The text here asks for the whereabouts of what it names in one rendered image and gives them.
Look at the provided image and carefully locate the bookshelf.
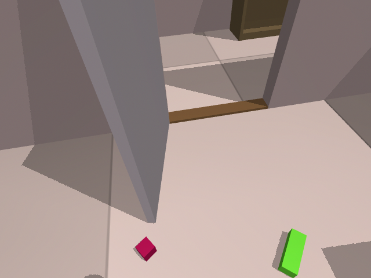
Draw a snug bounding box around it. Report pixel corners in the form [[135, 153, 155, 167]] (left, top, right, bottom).
[[230, 0, 288, 41]]

